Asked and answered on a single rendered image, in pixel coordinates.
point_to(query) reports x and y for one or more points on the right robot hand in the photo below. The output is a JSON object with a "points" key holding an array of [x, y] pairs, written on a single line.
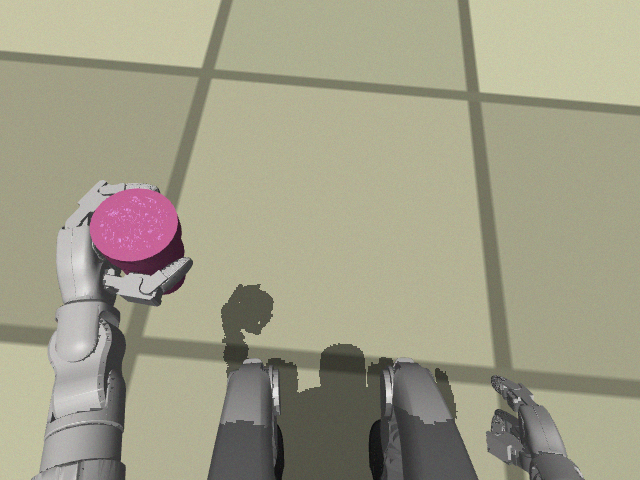
{"points": [[532, 434]]}

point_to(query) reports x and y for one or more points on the left robot hand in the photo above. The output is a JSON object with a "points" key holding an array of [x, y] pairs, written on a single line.
{"points": [[84, 273]]}

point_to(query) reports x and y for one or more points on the cup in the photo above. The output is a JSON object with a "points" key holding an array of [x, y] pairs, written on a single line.
{"points": [[138, 230]]}

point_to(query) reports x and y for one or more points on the right robot arm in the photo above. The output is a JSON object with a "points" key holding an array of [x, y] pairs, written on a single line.
{"points": [[553, 467]]}

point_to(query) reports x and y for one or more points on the left robot arm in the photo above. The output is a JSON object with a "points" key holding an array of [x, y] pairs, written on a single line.
{"points": [[83, 436]]}

